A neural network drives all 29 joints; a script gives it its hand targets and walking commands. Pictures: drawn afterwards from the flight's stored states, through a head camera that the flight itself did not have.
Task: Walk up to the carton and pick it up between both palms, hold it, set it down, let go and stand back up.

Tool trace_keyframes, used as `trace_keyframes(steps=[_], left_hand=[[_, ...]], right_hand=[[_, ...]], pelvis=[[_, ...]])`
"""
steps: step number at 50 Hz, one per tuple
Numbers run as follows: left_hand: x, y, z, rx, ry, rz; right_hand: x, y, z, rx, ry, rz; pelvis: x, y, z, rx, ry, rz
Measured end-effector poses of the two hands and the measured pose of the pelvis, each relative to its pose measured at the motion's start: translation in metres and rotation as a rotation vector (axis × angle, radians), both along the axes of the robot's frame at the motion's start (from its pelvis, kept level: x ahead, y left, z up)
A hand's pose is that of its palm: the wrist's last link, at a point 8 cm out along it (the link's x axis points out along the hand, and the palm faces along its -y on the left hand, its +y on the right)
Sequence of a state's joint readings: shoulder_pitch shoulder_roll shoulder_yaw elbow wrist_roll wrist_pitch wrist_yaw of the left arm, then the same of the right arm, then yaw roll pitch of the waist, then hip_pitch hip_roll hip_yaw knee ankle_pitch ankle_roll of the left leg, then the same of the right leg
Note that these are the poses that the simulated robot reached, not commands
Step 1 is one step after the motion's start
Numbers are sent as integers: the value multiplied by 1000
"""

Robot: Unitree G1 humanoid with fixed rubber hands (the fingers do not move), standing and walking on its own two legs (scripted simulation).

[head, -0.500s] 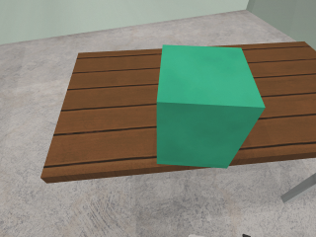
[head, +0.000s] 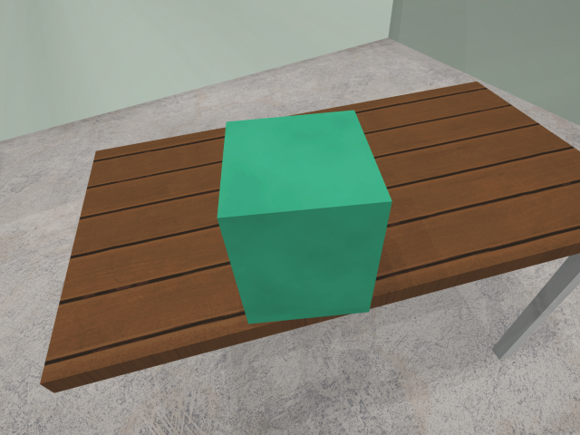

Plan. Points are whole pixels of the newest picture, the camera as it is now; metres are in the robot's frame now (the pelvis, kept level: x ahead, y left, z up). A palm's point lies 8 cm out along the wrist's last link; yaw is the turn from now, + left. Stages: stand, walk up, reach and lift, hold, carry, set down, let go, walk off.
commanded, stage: walk up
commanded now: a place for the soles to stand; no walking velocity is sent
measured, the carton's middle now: (299, 219) +0.44 +0.00 +0.07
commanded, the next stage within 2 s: reach and lift in 1.30 s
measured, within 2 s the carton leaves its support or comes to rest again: neither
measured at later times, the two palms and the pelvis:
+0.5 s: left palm out of the picture +0.04 +0.22 -0.13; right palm out of the picture +0.04 -0.26 -0.14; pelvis -0.01 -0.02 +0.00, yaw -3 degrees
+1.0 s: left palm out of the picture +0.07 +0.22 -0.13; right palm out of the picture +0.01 -0.26 -0.14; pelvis +0.00 -0.02 +0.00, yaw -6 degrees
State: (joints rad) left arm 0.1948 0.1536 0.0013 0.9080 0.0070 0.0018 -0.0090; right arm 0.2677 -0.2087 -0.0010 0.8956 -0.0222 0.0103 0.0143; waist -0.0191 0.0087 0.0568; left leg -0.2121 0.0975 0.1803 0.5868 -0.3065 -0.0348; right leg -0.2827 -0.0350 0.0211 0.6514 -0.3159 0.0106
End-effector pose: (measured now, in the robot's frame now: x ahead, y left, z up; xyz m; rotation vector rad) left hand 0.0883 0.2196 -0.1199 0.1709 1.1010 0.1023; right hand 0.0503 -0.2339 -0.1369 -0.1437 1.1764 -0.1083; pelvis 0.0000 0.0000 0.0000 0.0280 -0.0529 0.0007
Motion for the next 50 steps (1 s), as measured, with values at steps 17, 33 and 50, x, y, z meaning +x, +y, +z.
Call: trace_keyframes(steps=[17, 33, 50], left_hand=[[-37, 5, -5, 46, 117, 17], [-49, 1, -8, 55, 165, -9], [-19, 1, -6, 68, 139, -45]], right_hand=[[-7, -21, 1, -29, 23, -29], [-29, -32, -2, -42, 90, -49], [-40, -27, -6, -33, 135, -86]], pelvis=[[-3, -13, 2, 6, 3, -36], [-7, -18, 1, 4, 12, -66], [4, -19, 1, 7, 20, -97]])
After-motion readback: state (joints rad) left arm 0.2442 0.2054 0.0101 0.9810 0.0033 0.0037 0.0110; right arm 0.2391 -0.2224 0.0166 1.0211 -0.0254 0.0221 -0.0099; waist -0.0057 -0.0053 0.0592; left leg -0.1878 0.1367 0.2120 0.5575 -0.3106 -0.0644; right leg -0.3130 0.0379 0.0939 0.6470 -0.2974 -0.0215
